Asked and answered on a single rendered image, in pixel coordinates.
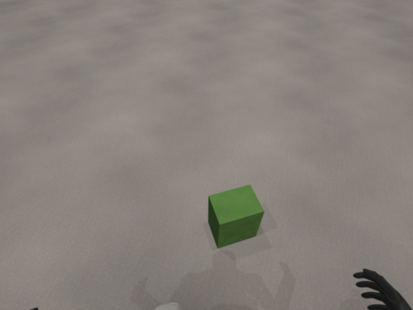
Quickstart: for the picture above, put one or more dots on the carton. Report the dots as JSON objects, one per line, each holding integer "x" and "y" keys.
{"x": 234, "y": 215}

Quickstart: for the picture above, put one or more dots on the robot right hand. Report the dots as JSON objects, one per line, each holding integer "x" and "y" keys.
{"x": 387, "y": 294}

